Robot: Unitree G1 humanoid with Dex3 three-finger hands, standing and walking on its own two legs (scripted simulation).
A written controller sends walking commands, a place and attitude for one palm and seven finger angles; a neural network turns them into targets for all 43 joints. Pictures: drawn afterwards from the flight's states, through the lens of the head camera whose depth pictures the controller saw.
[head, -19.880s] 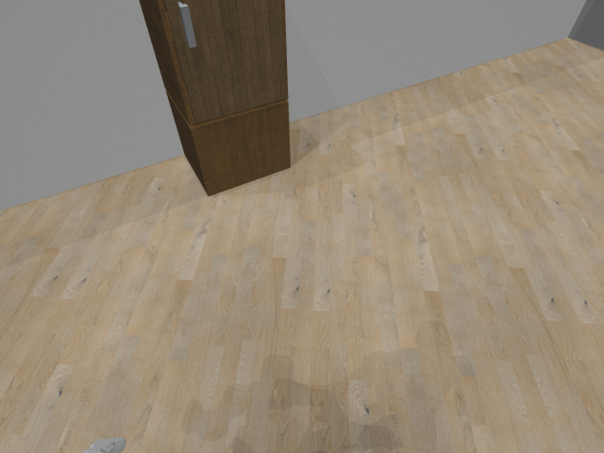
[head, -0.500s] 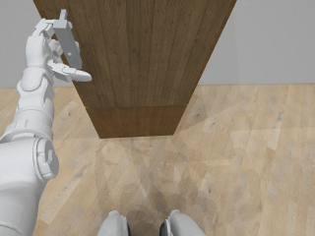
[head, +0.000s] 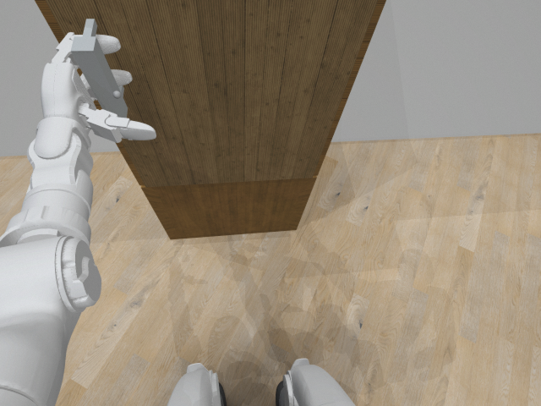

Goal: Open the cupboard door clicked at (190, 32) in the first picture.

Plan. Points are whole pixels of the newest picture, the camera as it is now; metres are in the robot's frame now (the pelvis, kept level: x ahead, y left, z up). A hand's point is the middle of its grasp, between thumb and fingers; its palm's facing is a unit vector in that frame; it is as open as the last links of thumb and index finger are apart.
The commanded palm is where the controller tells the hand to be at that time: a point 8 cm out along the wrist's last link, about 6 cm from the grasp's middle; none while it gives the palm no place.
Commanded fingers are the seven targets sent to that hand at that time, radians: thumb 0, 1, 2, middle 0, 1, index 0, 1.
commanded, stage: close the thumb around the handle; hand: left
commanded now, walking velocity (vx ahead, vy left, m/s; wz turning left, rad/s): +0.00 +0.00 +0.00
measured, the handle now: (105, 72) +0.58 +0.18 +0.09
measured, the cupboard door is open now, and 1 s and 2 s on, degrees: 0 0 37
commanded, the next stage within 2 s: pull the door open along its arc in 0.76 s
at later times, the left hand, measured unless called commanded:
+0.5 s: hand (116, 93) +0.54 +0.16 +0.10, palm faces +0.00 -1.00 -0.01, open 8.7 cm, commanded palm +0.51 +0.21 +0.09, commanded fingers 0.00 0.79 0.85 -0.39 -1.34 -0.39 -1.34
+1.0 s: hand (117, 96) +0.53 +0.16 +0.10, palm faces +0.00 -1.00 +0.00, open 6.0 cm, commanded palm +0.49 +0.20 +0.09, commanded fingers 0.00 0.90 0.90 -0.40 -1.35 -0.40 -1.35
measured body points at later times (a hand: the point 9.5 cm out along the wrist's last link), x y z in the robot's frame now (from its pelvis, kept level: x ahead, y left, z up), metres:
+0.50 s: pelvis +0.00 +0.00 +0.00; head +0.13 +0.01 +0.43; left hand +0.53 +0.21 +0.10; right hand -0.02 -0.26 -0.11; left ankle +0.02 +0.11 -0.67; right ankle -0.01 -0.11 -0.67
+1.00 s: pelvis +0.00 +0.01 +0.00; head +0.13 +0.01 +0.44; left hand +0.52 +0.21 +0.10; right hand -0.01 -0.26 -0.11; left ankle +0.02 +0.11 -0.67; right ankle -0.01 -0.11 -0.67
